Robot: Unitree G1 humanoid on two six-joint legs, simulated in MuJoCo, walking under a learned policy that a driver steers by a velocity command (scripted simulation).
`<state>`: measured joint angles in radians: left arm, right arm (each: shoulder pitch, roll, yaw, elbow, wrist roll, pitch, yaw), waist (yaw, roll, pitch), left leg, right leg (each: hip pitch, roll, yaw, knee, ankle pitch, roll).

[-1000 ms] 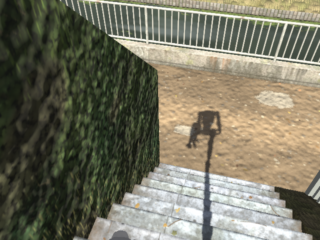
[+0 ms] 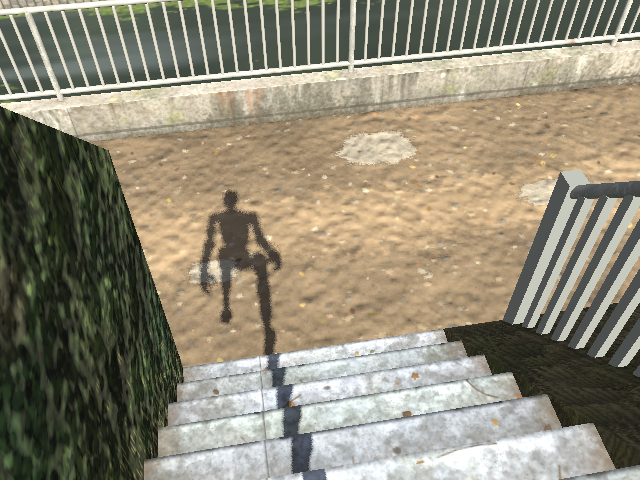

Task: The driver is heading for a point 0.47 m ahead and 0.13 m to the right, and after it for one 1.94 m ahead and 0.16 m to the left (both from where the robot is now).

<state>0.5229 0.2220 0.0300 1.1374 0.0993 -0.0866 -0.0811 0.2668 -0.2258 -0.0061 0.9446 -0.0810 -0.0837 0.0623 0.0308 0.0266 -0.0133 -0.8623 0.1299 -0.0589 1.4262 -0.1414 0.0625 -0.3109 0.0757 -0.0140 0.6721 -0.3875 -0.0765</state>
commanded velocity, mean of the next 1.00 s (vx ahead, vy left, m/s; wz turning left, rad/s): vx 0.50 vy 0.00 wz -0.47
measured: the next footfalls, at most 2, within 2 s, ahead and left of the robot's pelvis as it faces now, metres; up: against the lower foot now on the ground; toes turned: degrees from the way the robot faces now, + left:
left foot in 0.22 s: +0.20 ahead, +0.16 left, -0.22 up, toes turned -7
right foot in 0.84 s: +0.45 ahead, -0.10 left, -0.44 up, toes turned -33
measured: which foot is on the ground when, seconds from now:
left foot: up 0.00-0.20, down 0.22-0.82, up 0.84-1.00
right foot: down 0.00-0.24, up 0.26-0.82, down 0.84-1.00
